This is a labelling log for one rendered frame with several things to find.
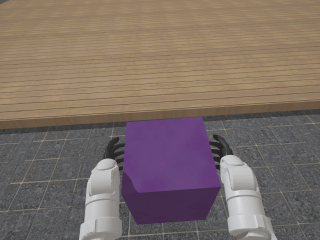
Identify right robot hand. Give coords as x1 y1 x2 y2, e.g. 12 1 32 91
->
209 134 233 170

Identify left robot forearm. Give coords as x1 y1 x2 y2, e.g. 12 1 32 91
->
79 158 122 240

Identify right robot forearm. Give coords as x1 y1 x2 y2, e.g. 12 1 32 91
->
220 155 277 240

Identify left robot hand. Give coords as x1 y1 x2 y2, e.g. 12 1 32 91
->
102 137 125 171

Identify carton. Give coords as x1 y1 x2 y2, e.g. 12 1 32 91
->
121 117 221 225

